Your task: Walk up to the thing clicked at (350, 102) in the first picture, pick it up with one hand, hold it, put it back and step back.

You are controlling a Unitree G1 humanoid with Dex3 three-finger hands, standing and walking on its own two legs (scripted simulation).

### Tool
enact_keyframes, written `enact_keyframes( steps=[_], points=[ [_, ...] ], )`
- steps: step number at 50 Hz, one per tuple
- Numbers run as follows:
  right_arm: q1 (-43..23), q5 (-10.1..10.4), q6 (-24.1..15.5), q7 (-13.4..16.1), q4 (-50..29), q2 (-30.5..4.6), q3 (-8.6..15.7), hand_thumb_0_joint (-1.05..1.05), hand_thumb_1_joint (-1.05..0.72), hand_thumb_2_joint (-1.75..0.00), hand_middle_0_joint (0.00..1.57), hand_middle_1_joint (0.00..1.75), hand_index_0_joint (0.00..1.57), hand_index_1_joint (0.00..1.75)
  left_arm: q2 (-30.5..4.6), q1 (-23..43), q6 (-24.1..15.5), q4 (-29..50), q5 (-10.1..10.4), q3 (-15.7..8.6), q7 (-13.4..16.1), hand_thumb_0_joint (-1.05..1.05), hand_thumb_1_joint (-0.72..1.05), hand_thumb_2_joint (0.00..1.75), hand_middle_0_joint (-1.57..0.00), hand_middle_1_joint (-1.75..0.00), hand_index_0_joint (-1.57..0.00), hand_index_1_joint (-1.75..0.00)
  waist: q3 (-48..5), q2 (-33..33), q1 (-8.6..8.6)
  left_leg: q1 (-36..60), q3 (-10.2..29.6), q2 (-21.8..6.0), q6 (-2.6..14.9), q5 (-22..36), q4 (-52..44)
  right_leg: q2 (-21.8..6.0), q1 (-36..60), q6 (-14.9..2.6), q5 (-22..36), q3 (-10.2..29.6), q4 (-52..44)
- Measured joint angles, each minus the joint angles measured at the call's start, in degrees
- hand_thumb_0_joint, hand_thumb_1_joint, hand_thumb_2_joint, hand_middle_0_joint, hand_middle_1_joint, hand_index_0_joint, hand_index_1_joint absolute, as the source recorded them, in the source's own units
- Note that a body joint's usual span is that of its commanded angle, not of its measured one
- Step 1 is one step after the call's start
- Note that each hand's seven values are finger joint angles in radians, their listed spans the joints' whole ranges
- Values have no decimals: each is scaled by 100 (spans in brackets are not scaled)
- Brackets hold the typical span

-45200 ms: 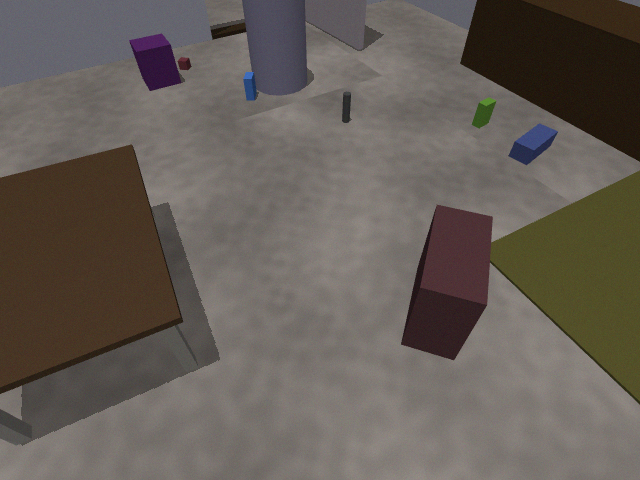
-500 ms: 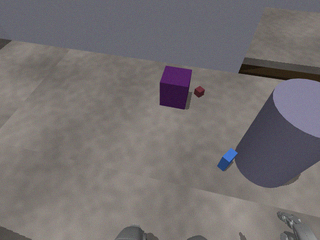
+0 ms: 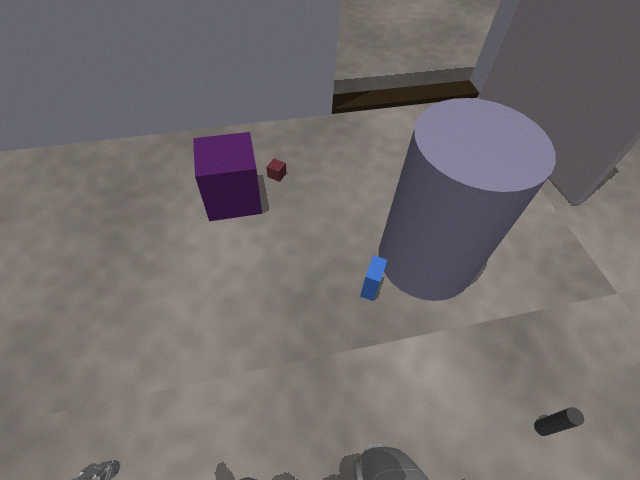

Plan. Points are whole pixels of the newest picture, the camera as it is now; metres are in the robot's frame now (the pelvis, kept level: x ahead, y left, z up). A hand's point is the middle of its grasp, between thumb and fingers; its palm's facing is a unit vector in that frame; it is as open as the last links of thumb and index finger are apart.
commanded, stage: walk up
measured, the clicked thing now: (557, 422) +0.27 -0.69 -0.68
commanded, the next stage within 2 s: none
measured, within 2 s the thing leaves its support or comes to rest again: neither
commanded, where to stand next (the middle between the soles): +0.10 -0.08 m, yaw -26 degrees
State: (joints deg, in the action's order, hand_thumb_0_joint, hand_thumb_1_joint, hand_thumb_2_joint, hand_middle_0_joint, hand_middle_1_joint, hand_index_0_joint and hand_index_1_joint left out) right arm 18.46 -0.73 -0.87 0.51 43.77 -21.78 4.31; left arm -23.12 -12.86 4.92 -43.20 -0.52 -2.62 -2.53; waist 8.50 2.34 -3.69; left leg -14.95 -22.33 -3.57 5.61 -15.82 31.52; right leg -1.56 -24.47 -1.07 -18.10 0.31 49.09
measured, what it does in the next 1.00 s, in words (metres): steps to the right: right foot, then left foot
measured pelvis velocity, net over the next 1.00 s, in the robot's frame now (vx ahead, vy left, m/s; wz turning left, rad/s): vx -0.01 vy -0.14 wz -0.09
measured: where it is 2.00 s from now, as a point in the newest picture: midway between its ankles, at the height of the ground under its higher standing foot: outside the picture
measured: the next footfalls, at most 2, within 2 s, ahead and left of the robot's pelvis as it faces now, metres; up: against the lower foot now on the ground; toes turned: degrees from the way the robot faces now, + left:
right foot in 0.16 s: +0.01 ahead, -0.13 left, +0.00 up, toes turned -11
left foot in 0.58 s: +0.14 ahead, +0.03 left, +0.00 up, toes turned -12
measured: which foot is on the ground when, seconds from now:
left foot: down 0.00-0.20, up 0.22-0.56, down 0.58-0.92, up 0.94-1.00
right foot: up 0.00-0.14, down 0.16-0.60, up 0.62-0.84, down 0.86-1.00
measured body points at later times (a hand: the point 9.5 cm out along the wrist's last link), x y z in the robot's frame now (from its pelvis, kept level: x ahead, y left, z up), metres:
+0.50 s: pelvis +0.01 -0.07 +0.00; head +0.04 -0.08 +0.45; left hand +0.11 +0.24 -0.10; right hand +0.02 -0.40 -0.11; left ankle +0.09 +0.07 -0.70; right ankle -0.03 -0.13 -0.73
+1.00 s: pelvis -0.01 -0.14 +0.00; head +0.04 -0.17 +0.44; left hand +0.21 +0.14 -0.07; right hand +0.01 -0.45 -0.14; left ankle +0.06 +0.02 -0.68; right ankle +0.00 -0.23 -0.73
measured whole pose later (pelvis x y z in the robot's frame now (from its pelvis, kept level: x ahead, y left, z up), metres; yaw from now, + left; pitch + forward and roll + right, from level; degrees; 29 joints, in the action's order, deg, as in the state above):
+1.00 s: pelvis -0.01 -0.14 +0.00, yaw -5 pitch -2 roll +3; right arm 15.5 -1.6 4.4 -0.7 48.6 -22.3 2.3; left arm -21.3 -2.8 0.2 -42.4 -1.6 -3.0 -0.8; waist 8.4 -0.3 -1.3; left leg -28.1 1.7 -0.5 -0.8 -25.4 54.5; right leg -2.4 -16.6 -2.5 -19.9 -1.9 38.5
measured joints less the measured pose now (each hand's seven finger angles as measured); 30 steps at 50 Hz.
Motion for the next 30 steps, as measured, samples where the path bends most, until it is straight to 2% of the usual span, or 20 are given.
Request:
enact_keyframes(
  steps=[7,9,10,11,12,14,15,17,21,26,29,30],
  points=[
    [-46,-15,-6,17,89,-167,101,1,-90,-90,20,30,21,30,72,69,80,1,-128,-92,-115,1,91,90,-20,-29,-20,-30,-192,-155,13,-160,-526,-315,-82,-198,451,-162,614,-194,-570,-258,-645],
    [-109,-45,5,5,154,-259,143,1,-90,-90,20,30,21,30,124,96,32,-35,-151,-118,-131,1,91,90,-20,-29,-20,-30,-181,-355,-4,-201,-542,-514,-145,-237,612,-75,730,-153,-550,-339,-794],
    [-101,-63,26,0,200,-307,165,1,-90,-90,20,30,21,30,160,88,-21,-41,-158,-111,-140,1,91,90,-20,-29,-20,-30,-175,-511,-32,-217,-443,-638,-236,-279,713,28,827,-161,-475,-428,-894],
    [-68,-69,61,-5,262,-316,172,1,-90,-90,20,30,21,30,160,28,-86,-13,-164,-107,-144,1,91,90,-20,-29,-20,-30,-235,-574,-15,-302,-230,-639,-452,-594,905,84,876,-196,-446,-470,-942],
    [-51,-63,106,-17,341,-297,151,1,-90,-90,20,30,21,30,131,-65,-137,31,-164,-120,-142,0,91,90,-20,-29,-20,-30,-323,-537,85,-441,143,-506,-614,-973,1212,112,874,-269,-456,-411,-941],
    [-101,-29,153,-82,487,-258,75,1,-90,-90,20,30,21,30,72,-280,-177,28,-171,-166,-102,0,91,90,-20,-29,-20,-30,-447,-395,368,-642,868,-215,-739,-1321,1875,195,916,-385,-417,-132,-1020],
    [-131,-4,140,-117,525,-254,41,1,-90,-90,20,30,21,30,59,-375,-180,-39,-168,-173,-64,0,91,90,-20,-29,-20,-30,-494,-364,445,-708,1158,-130,-746,-1296,2101,245,991,-388,-342,-36,-1149],
    [-148,13,83,-147,537,-257,-15,1,-90,-90,20,30,21,30,50,-520,-191,-201,-149,-171,9,0,91,90,-20,-29,-20,-30,-581,-372,467,-835,1580,-99,-720,-1037,2328,345,1186,-355,-171,6,-1484],
    [-195,-37,-10,-116,514,-290,-135,1,-90,-90,20,30,21,30,40,-699,-300,-303,-143,-158,42,1,91,90,-20,-29,-20,-30,-582,-368,545,-979,1975,-139,-642,-742,2146,542,1394,-389,-19,65,-1854],
    [-373,-17,-116,-1,515,-286,-170,1,-90,-90,20,30,21,30,66,-718,-374,-248,-158,-82,38,1,90,90,-20,-30,-20,-30,-317,-278,661,-856,2056,-14,-519,-547,1208,712,1359,-418,-96,149,-1770],
    [-453,-16,-194,71,499,-230,-161,1,-90,-90,20,30,21,30,55,-688,-334,-248,-91,-11,70,1,90,90,-20,-30,-20,-30,-228,-139,640,-463,1931,190,-435,239,263,735,1156,-390,-391,190,-1285],
    [-510,-43,-214,95,512,-153,-151,1,-90,-90,20,30,21,30,32,-611,-316,-299,-46,-6,99,1,90,90,-20,-30,-20,-30,-160,11,611,-407,1871,276,-473,303,210,658,1040,-343,-472,225,-976]
  ],
)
